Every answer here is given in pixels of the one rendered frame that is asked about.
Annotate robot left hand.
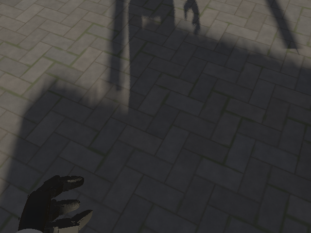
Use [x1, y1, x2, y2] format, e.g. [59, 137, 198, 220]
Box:
[17, 175, 93, 233]

